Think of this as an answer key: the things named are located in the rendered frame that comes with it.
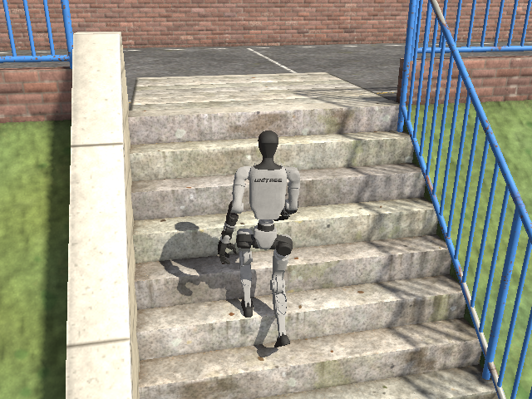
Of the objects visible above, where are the stairs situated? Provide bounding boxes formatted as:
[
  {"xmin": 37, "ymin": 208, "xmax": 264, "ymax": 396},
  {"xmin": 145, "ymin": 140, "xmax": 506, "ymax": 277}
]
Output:
[{"xmin": 128, "ymin": 106, "xmax": 499, "ymax": 399}]

